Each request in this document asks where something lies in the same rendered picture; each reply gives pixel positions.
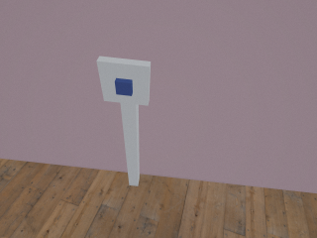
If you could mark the panel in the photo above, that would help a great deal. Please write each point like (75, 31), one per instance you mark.
(139, 71)

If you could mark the button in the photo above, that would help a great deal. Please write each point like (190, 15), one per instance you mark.
(124, 86)

